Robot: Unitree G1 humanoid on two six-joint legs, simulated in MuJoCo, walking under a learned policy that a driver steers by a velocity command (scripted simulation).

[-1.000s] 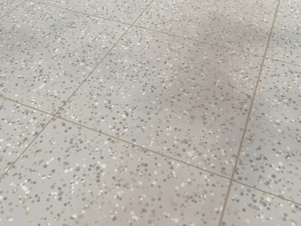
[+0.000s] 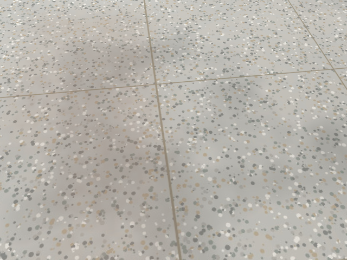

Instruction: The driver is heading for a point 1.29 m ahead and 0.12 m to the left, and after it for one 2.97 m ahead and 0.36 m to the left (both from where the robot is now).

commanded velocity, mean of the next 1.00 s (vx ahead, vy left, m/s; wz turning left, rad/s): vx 0.50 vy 0.00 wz -0.13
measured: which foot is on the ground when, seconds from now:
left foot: down 0.00-0.36, up 0.38-0.88, down 0.90-1.00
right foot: up 0.00-0.34, down 0.36-0.92, up 0.94-1.00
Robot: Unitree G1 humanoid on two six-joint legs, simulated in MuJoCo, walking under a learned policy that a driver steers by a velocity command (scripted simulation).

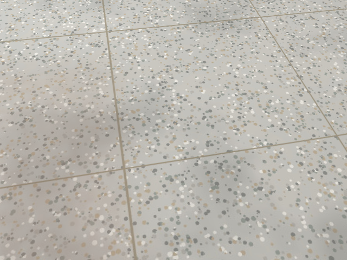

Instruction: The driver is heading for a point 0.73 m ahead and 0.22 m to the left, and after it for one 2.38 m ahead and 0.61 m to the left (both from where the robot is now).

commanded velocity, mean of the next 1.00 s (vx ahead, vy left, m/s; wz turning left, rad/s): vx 0.50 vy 0.00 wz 0.23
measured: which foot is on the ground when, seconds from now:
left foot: down 0.00-0.48, up 0.50-0.98, down 1.00-1.00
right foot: up 0.00-0.44, down 0.46-1.00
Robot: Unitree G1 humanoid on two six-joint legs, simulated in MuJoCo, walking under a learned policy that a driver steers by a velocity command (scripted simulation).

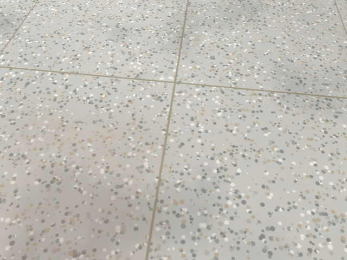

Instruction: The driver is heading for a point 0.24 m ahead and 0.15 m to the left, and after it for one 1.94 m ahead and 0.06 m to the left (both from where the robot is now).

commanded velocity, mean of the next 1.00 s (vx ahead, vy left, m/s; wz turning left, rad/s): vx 0.16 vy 0.00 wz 0.29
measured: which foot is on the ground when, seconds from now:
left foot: down 0.00-0.48, up 0.50-0.74, down 0.76-1.00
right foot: down 0.00-0.02, up 0.04-0.44, down 0.46-1.00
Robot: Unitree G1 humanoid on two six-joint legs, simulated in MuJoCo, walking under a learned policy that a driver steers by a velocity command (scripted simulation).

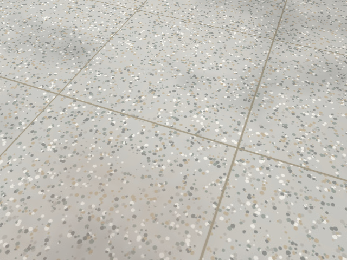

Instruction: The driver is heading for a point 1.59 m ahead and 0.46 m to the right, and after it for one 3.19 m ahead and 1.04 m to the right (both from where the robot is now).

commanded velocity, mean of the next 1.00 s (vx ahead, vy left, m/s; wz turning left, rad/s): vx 0.04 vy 0.00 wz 0.01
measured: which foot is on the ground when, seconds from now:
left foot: down 0.00-1.00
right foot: down 0.00-1.00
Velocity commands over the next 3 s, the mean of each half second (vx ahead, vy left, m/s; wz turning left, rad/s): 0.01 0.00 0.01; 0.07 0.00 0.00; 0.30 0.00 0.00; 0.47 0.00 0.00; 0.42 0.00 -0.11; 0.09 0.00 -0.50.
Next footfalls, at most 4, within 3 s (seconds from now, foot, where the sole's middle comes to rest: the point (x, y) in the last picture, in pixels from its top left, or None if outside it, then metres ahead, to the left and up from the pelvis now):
1.68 right None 0.43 -0.12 -0.77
2.24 left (151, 205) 0.74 0.12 -0.77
2.74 right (203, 183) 0.86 -0.10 -0.77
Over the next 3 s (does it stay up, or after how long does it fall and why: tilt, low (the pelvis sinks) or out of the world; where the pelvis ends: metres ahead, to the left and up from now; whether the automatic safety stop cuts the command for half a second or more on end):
stays up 0.78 0.00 0.01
